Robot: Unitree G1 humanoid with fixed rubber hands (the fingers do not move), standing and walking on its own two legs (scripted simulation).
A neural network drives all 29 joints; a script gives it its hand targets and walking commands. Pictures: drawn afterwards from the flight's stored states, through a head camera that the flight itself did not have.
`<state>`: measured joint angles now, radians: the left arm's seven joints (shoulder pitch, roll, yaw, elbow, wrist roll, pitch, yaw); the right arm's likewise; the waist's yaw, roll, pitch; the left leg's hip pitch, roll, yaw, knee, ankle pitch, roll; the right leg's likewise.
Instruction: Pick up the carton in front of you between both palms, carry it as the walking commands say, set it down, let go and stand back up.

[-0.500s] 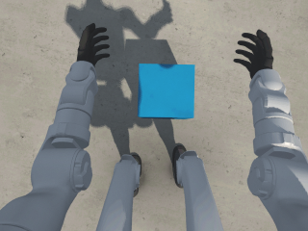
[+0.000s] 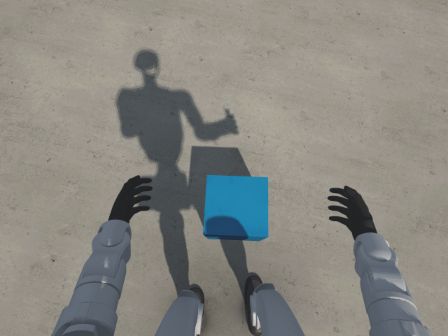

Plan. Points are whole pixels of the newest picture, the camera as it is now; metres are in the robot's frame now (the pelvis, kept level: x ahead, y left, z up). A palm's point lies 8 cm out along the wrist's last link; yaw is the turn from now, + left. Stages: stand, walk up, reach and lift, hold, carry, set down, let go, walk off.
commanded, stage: let go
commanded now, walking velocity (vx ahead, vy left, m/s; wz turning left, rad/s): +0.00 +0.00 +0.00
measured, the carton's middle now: (235, 210) +0.41 -0.03 -0.60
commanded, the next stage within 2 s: stand in 0.80 s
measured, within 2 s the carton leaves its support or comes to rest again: neither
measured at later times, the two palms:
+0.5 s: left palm (54, 296) +0.19 +0.26 -0.02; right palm (376, 302) +0.18 -0.21 -0.02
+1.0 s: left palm (60, 309) +0.17 +0.27 -0.06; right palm (409, 324) +0.15 -0.26 -0.04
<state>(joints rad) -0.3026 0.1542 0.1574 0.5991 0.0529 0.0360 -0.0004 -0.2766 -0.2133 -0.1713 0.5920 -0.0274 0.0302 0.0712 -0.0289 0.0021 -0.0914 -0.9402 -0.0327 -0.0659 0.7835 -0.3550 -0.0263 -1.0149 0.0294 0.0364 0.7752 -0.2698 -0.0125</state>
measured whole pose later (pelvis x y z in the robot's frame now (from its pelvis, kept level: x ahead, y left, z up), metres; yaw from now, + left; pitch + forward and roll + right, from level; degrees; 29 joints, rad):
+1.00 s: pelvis +0.05 +0.02 +0.04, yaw -5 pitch +2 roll -1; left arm 0.33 0.26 0.04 0.70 0.03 -0.06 0.00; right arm 0.28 -0.29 -0.04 0.59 -0.04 -0.03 -0.03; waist -0.01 0.02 -0.04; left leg -0.19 0.03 0.03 0.56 -0.41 0.00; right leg -0.29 0.07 0.10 0.56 -0.31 0.00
